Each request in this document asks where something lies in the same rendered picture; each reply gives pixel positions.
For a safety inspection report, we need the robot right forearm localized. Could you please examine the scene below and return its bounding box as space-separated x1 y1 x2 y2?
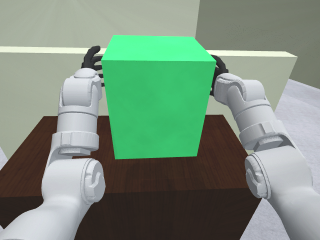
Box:
213 73 313 186

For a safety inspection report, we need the pedestal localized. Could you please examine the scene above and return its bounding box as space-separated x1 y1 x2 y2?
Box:
0 114 262 240

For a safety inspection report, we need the right robot upper arm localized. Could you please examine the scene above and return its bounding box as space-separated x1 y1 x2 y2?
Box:
244 145 320 240

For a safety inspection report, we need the robot left forearm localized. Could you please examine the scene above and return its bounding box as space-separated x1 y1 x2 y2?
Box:
41 68 103 198

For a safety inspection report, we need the robot right hand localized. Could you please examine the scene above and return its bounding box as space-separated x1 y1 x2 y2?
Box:
209 54 229 97

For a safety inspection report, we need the robot left hand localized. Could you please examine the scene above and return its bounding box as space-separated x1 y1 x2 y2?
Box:
81 45 105 87

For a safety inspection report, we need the left robot upper arm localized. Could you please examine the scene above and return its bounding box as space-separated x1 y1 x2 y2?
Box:
0 158 106 240

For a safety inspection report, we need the carton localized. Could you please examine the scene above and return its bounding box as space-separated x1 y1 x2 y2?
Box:
101 35 217 160

